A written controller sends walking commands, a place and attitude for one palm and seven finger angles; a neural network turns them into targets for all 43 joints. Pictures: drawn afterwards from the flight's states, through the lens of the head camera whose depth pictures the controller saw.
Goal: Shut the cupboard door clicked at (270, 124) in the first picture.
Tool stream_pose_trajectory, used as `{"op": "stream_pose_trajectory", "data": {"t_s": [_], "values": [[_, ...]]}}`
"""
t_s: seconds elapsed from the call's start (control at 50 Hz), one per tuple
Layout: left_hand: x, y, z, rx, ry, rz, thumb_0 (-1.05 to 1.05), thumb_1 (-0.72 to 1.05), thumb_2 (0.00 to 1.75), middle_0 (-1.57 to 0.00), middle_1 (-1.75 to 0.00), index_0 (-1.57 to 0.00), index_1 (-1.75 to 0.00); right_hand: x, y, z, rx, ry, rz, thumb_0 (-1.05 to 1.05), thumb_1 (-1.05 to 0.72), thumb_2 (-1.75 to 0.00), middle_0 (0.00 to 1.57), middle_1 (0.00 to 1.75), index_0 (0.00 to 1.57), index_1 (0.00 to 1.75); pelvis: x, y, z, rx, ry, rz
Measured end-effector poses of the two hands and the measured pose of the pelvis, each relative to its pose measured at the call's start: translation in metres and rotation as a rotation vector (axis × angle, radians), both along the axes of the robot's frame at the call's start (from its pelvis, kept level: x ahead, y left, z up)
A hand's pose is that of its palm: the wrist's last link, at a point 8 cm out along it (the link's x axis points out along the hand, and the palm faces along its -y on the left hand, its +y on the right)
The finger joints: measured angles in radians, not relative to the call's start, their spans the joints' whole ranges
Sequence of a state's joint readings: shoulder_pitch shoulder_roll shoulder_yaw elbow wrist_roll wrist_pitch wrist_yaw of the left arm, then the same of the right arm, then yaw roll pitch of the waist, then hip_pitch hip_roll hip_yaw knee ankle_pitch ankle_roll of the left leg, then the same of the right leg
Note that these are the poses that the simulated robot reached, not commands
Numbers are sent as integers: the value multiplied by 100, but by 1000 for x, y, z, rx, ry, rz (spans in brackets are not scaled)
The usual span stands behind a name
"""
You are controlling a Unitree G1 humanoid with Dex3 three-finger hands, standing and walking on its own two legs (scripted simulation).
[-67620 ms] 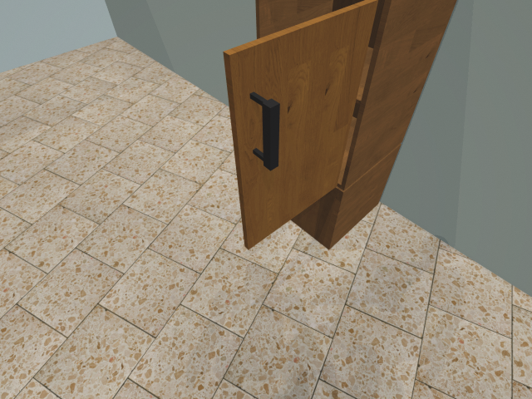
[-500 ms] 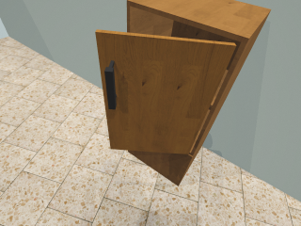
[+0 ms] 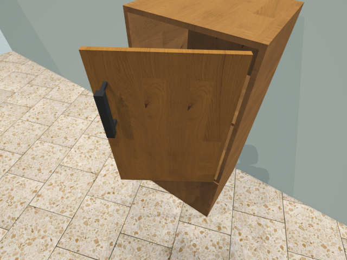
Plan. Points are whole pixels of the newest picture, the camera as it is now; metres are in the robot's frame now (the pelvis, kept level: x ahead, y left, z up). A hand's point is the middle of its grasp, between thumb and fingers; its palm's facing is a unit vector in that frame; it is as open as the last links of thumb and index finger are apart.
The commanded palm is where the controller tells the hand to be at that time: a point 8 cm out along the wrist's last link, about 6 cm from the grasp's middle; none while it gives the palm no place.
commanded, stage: come to a stop and stand still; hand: left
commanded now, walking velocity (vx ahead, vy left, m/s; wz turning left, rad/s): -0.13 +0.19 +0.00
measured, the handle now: (108, 110) +0.47 +0.21 +0.09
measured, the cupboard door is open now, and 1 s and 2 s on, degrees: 33 33 33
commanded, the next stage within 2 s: look again from close up in 1.32 s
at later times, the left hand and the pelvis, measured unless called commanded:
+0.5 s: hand out of the picture +0.01 +0.20 -0.18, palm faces +0.03 -0.97 -0.25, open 7.4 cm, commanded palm none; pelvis -0.03 +0.01 -0.01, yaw -1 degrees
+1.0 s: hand out of the picture -0.04 +0.19 -0.19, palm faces +0.04 -0.99 -0.13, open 7.4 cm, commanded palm none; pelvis -0.02 +0.03 +0.00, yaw +0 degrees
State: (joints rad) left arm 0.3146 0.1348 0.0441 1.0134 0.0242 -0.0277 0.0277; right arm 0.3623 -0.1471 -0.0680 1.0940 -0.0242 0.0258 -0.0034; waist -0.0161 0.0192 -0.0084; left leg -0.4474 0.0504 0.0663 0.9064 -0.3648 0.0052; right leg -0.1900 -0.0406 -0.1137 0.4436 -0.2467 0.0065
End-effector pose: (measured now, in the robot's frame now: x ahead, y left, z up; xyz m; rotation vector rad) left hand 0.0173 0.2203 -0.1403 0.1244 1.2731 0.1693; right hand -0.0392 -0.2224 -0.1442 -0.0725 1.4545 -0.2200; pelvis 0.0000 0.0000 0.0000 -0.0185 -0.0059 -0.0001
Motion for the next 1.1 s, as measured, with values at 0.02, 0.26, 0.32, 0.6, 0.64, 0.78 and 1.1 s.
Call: {"op": "stream_pose_trajectory", "data": {"t_s": [0.02, 0.26, 0.32, 0.6, 0.64, 0.78, 1.1], "values": [[-4, -4, -2, -10, 23, 3, 1, 92, 90, -20, -30, -20, -29, 12, -2, 2, -9, -21, 7, 0, -91, -90, 19, 30, 19, 30, 4, 0, 0, -1, -1, 0], [-17, 6, -28, -72, 162, 39, 1, 91, 90, -20, -30, -20, -30, 122, 16, 11, -82, -207, 119, 0, -92, -90, 19, 30, 19, 30, 16, 22, -9, 10, -22, -9], [-12, 16, -22, -41, 147, 26, 1, 91, 90, -20, -30, -20, -30, 132, 21, 11, -68, -246, 131, 0, -92, -90, 19, 30, 20, 30, 6, 22, -6, 4, -16, -8], [-42, 10, 7, 53, 60, -4, 1, 91, 90, -20, -30, -20, -29, 63, -7, -1, 7, -202, 60, -1, -92, -90, 20, 30, 20, 30, -32, -3, -1, 28, -13, -20], [-50, 4, 8, 34, 78, -5, 1, 91, 90, -20, -30, -20, -29, 47, -15, 3, -4, -172, 52, -1, -93, -90, 20, 30, 20, 30, -31, -4, 3, 32, -8, -28], [-65, -2, -2, -35, 109, 14, 1, 91, 90, -20, -30, -20, -30, 3, -18, 9, -56, -33, 69, 0, -92, -90, 19, 30, 19, 30, -29, 6, 2, 19, 1, -4], [-50, 33, -13, -43, 135, 3, 1, 91, 90, -20, -30, -20, -29, -2, 50, 4, -19, -20, 68, 2, -94, -90, 20, 30, 20, 30, -25, 40, 1, 20, -24, -7]]}}
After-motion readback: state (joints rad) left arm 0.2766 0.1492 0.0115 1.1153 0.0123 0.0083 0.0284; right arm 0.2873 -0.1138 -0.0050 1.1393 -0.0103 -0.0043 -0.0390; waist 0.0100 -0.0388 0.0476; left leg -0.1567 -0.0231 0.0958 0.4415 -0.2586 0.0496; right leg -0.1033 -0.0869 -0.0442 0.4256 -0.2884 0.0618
